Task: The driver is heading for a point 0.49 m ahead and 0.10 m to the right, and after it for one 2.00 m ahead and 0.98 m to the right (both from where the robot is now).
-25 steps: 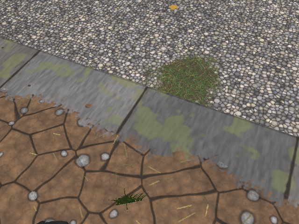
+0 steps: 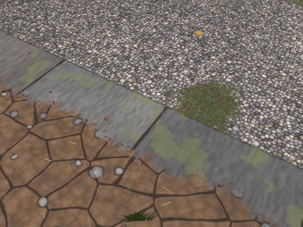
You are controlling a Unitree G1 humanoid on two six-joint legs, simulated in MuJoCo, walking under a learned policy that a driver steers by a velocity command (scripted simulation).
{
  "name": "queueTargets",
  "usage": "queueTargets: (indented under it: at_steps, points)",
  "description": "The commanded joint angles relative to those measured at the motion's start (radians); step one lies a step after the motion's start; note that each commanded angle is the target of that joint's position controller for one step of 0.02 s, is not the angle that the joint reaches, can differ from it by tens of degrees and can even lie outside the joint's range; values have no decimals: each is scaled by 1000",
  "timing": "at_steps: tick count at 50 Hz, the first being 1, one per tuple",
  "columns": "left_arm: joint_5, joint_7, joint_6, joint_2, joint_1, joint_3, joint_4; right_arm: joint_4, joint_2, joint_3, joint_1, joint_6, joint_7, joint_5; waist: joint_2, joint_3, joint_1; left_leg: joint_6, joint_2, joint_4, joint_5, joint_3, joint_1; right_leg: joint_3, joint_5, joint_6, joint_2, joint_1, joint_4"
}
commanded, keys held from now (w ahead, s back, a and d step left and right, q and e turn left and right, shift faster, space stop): no key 0.04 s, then w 0.72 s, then w+e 0.12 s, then e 0.12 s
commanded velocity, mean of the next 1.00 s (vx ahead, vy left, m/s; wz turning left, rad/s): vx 0.35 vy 0.00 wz -0.04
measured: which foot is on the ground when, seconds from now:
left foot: down 0.00-0.28, up 0.30-0.64, down 0.66-1.00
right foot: down 0.00-0.68, up 0.70-1.00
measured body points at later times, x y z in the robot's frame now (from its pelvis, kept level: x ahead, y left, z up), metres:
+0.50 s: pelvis +0.09 -0.03 +0.01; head +0.11 -0.04 +0.46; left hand +0.05 +0.23 -0.12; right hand +0.28 -0.28 -0.09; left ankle +0.18 +0.11 -0.68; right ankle -0.01 -0.15 -0.73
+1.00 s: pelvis +0.34 +0.03 +0.01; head +0.35 +0.03 +0.46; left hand +0.51 +0.29 -0.09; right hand +0.36 -0.24 -0.11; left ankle +0.30 +0.11 -0.73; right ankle +0.49 -0.15 -0.66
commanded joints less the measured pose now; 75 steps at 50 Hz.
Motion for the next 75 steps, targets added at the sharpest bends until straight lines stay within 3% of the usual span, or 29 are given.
queueTargets:
  at_steps: [1, 2, 3, 6, 10, 12, 13, 15, 16, 19, 22, 25, 31, 33, 34, 35, 36, 38, 41, 46, 54, 58, 59, 60, 61, 62, 64, 67, 75]
  points:
    - [10, 4, -10, 137, 14, 22, -48, -29, -137, -36, 49, -21, 3, -8, 53, -80, -36, 61, 134, -83, 241, -152, 22, 39, 355, -29, -53, 137, -84]
    - [-3, 1, -8, 153, 12, 32, -26, -22, -144, -41, 60, -23, 4, -8, -14, -59, -45, 36, 93, -101, 182, -106, 21, 14, 234, -55, -30, 88, -48]
    - [-3, -4, -8, 97, 29, 22, -19, -11, -154, -41, 18, -18, 0, -7, 26, -56, -2, 24, 76, -90, 46, -81, 38, -1, 68, -60, -4, 51, -71]
    - [-6, 4, -23, 75, 13, 17, -12, -19, -179, -58, 12, 6, -16, 13, 55, 60, -25, 76, 100, -133, -407, -136, -46, -39, -285, -82, 40, -99, -29]
    - [-24, -2, -79, 45, 24, 12, -24, 3, -199, -69, 69, -27, -9, 25, 186, 97, -24, 173, 261, -254, -554, -376, -39, -69, -203, -119, 52, -170, 129]
    - [-30, -12, -98, 48, 89, 15, -2, -8, -183, -64, 14, -38, -3, 31, 182, 98, 21, 155, 240, -216, -484, -334, -119, -50, -188, -161, 42, -54, 59]
    - [-28, -16, -107, 63, 155, 21, 26, -29, -154, -55, -45, -42, 0, 34, 133, 101, 55, 112, 176, -132, -401, -232, -188, -3, -210, -182, 21, 34, -24]
    - [-26, -22, -120, 204, 318, 58, 72, -88, -97, -43, -113, -75, 1, 39, -227, 90, 82, -13, -17, 344, -182, 56, -471, 500, -309, -312, -238, 273, -292]
    - [-13, -25, -121, 190, 347, 53, 64, -101, -150, -54, -147, -93, 0, 44, -214, 111, 113, -10, 11, 519, -320, -21, -637, 672, -202, -379, -338, 342, -345]
    - [-12, -23, -118, 130, 275, 33, 34, -76, -137, -53, -97, -104, 15, 37, -34, 73, 51, 29, 116, 627, -125, -48, -730, 475, -10, -316, -290, 406, -309]
    - [-14, -16, -92, 77, 250, 14, 34, -80, -101, -44, -132, -98, 37, 28, -58, 79, 47, 2, 120, 410, 32, 16, -562, 238, 164, -255, -183, 289, -374]
    - [-17, -1, -84, 121, 260, 23, 34, -96, -66, -27, -192, -96, 52, 31, -69, 80, 59, -19, 75, 181, 182, 61, -374, 107, 202, -232, -129, 183, -391]
    - [-35, -2, -81, 174, 243, 44, 43, -108, -170, -57, -158, -91, 49, 35, -94, 64, -15, 39, 44, 27, 203, 57, -152, 86, 436, -198, -197, 213, -300]
    - [-23, 0, -75, 148, 236, 35, 35, -29, -237, -97, 112, -84, 31, 31, -53, -106, -146, 94, 41, 31, 180, 53, 221, 3, 613, -146, -117, 101, 57]
    - [11, 2, -76, 77, 255, 10, 5, 1, -326, -115, 285, -75, 16, 19, 164, -260, -183, 160, 276, 12, 101, -246, 487, -41, 228, -106, -35, -112, 432]
    - [-26, -2, -99, -21, 376, -14, -5, 9, -355, -107, 289, -81, 32, 5, 422, -375, -99, 300, 443, -233, -221, -770, 637, 69, -321, -81, 115, -386, 703]
    - [-53, -7, -115, 105, 277, 16, -4, 2, -259, -84, 216, -88, 36, 20, 265, -219, -115, 253, 415, -298, -329, -741, 518, 117, -276, -93, 49, -499, 801]
    - [-45, -6, -122, 123, 137, 23, -34, -9, -203, -64, 83, -92, 38, 19, 91, -50, -64, 197, 341, -301, -105, -458, 252, 70, -79, -113, -49, -474, 737]
    - [-35, -8, -87, 82, 186, 27, -9, 4, -153, -57, 14, -111, 39, -1, 142, -27, 7, 182, 264, -373, 71, -241, 84, 75, 31, -100, -105, -349, 648]
    - [-24, -2, -66, 69, 78, 30, -45, 64, -181, -65, 59, -124, 19, -12, 78, 57, -4, 184, 264, -404, 384, -44, 63, 125, 190, -59, -65, -452, 476]
    - [-10, -61, -69, 47, -103, 17, -161, 94, -244, -72, 85, -65, -24, 13, 95, 26, -64, 127, 280, -246, 684, 133, 225, -27, 311, -76, -11, -362, 89]
    - [-8, -77, -70, 130, 70, 60, -162, 68, -260, -83, 42, -18, -45, 32, 100, -80, 35, 67, 257, 106, 870, 162, 269, -91, 192, -153, 87, -148, -33]
    - [-3, -58, -72, 199, 161, 85, -149, 56, -242, -74, 71, -20, -44, 20, 9, -154, 72, 8, 180, 346, 667, 183, 145, 11, 504, -202, 45, 64, -94]
    - [0, -35, -61, 294, 162, 99, -168, 25, -129, -39, 171, -32, -29, -40, -235, -263, -18, -61, 28, 688, -233, 171, -210, 348, 1015, -353, -208, 395, 20]
    - [11, -35, -63, 268, 163, 86, -209, 19, -168, -32, 193, -49, -7, -21, -206, -458, 6, -82, -63, 928, -446, -52, -373, 684, 849, -524, -343, 534, -75]
    - [6, -38, -57, 208, 112, 74, -233, 10, -235, -51, 106, -52, 3, 12, -63, -409, 47, -66, 1, 944, -345, -120, -422, 579, 678, -474, -287, 468, -122]
    - [-18, -26, -41, 145, 17, 54, -242, -10, -216, -49, 13, -33, -11, 8, 69, -200, 4, -68, 68, 808, -201, -95, -439, 414, 443, -370, -194, 210, -175]
    - [2, -17, -25, 151, -35, 57, -263, -15, -196, -51, 38, -3, -24, 2, -13, -122, -52, -80, 63, 599, -144, -67, -294, 337, 359, -327, -106, -20, -228]
    - [-6, 20, 10, 185, -31, 74, -282, -25, -179, -49, -27, 5, -34, 8, -93, -132, -14, -110, 28, 311, -33, -88, -218, 392, 8, -276, -56, -75, -234]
